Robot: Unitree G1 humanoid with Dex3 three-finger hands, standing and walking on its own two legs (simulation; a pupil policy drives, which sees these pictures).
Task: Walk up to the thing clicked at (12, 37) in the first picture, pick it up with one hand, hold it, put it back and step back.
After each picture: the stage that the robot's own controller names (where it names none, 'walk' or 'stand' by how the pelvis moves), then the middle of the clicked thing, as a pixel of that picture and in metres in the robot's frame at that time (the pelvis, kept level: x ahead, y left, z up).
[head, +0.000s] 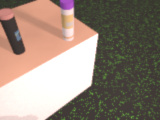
stand; (12, 33) +0.68 +0.39 -0.03
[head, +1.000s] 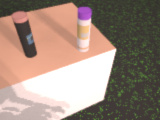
rise first; (25, 36) +0.66 +0.35 -0.02
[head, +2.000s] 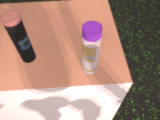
rise first; (20, 39) +0.54 +0.32 -0.01
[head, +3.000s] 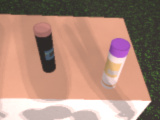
stand; (46, 50) +0.54 +0.19 -0.01
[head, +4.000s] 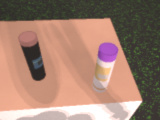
stand; (34, 58) +0.50 +0.23 -0.03
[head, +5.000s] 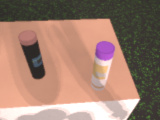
stand; (33, 57) +0.52 +0.23 -0.03
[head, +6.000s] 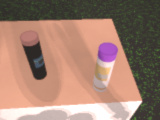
stand; (35, 57) +0.51 +0.23 -0.03
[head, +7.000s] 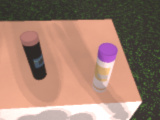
stand; (35, 58) +0.51 +0.23 -0.03
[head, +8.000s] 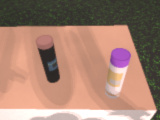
rise first; (49, 61) +0.52 +0.20 -0.03
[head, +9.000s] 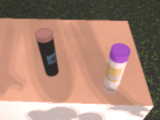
go down; (48, 54) +0.53 +0.20 -0.03
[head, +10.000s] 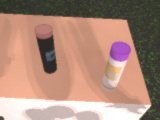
go down; (47, 51) +0.54 +0.18 -0.02
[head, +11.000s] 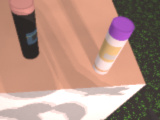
go down; (27, 32) +0.53 +0.18 +0.04
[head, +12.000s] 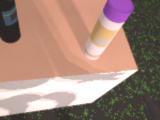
close in; (3, 9) +0.54 +0.19 +0.06
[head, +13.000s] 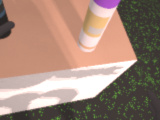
close; out of the picture +0.55 +0.20 +0.09
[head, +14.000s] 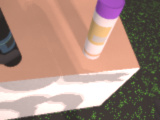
lift; out of the picture +0.46 +0.20 +0.07
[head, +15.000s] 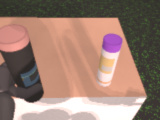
lift; (24, 70) +0.31 +0.17 +0.15
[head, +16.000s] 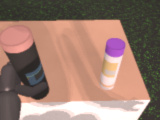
hold; (29, 69) +0.32 +0.16 +0.15
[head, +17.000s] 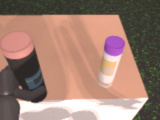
hold; (28, 73) +0.32 +0.16 +0.13
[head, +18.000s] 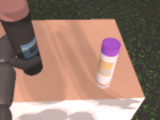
crouch; (24, 43) +0.39 +0.17 +0.19
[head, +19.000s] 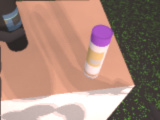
lower; (6, 15) +0.49 +0.19 +0.17
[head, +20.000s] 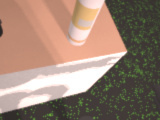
lower; out of the picture +0.55 +0.19 +0.09
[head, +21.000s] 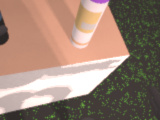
lower; out of the picture +0.53 +0.18 +0.09
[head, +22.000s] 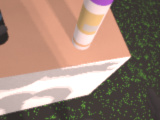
lower; out of the picture +0.53 +0.19 +0.09
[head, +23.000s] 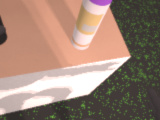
lower; out of the picture +0.53 +0.19 +0.09
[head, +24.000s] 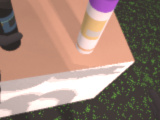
open; (1, 16) +0.52 +0.16 +0.08
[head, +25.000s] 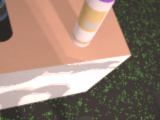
rise; out of the picture +0.53 +0.17 +0.09
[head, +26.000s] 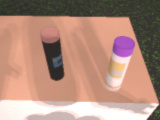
sink last; (53, 56) +0.49 +0.15 +0.02
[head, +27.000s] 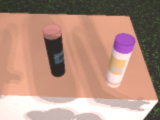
stand; (55, 53) +0.51 +0.15 +0.02
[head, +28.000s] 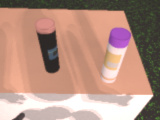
stand; (49, 48) +0.51 +0.16 +0.03
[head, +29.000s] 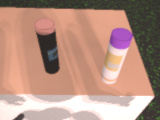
stand; (49, 49) +0.50 +0.16 +0.03
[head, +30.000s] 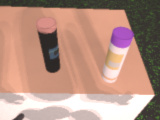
stand; (50, 48) +0.51 +0.15 +0.03
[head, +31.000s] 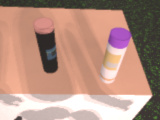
stand; (47, 48) +0.51 +0.15 +0.03
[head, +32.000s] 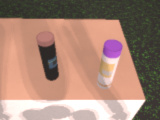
stand; (49, 58) +0.51 +0.17 -0.03
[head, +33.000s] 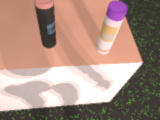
walk; (46, 23) +0.59 +0.16 -0.01
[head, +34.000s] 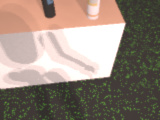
walk; out of the picture +0.88 +0.25 +0.00
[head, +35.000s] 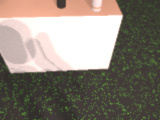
stand; out of the picture +1.12 +0.20 -0.01
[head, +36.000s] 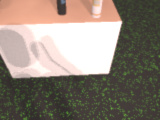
stand; out of the picture +1.12 +0.19 -0.03
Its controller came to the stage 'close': yes
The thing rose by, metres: 0.21
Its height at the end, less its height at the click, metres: +0.00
